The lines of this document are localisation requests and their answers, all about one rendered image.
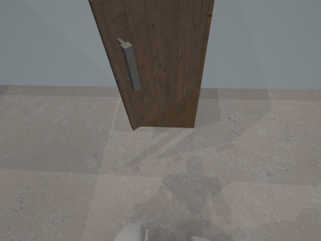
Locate handle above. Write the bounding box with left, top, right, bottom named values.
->
left=117, top=38, right=141, bottom=92

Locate robot left thigh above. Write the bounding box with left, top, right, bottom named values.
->
left=113, top=223, right=149, bottom=241

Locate cupboard door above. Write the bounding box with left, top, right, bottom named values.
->
left=88, top=0, right=209, bottom=130

